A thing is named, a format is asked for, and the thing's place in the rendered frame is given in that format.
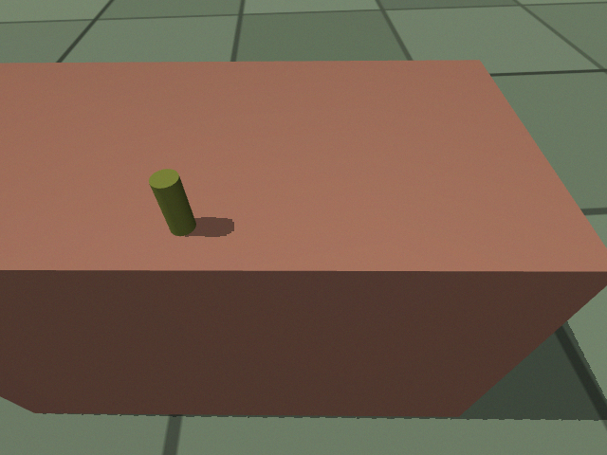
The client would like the can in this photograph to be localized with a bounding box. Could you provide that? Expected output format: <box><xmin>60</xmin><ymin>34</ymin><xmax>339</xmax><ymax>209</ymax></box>
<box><xmin>149</xmin><ymin>169</ymin><xmax>196</xmax><ymax>236</ymax></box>

